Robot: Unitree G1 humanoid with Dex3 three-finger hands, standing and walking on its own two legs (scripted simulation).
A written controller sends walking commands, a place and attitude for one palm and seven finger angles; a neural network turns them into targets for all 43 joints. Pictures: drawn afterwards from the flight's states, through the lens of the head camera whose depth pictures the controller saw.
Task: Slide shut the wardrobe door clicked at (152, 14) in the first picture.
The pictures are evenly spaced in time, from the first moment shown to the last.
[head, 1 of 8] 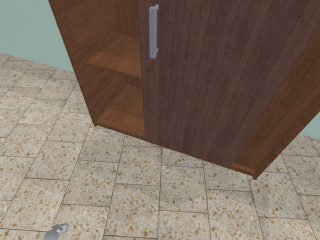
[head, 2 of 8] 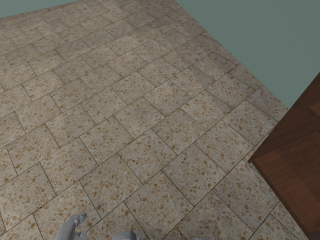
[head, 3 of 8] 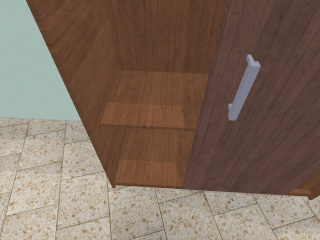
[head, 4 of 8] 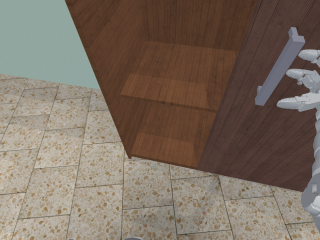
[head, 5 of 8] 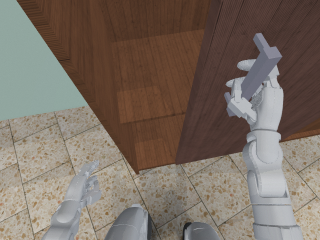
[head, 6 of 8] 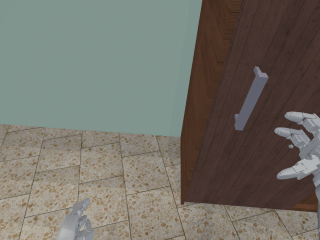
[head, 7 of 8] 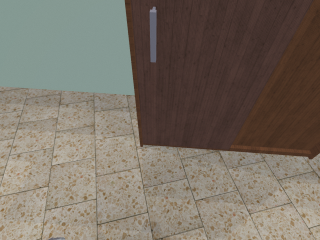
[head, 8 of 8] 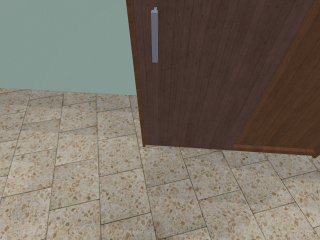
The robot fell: no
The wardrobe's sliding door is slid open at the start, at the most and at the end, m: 0.44 0.44 0.00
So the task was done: yes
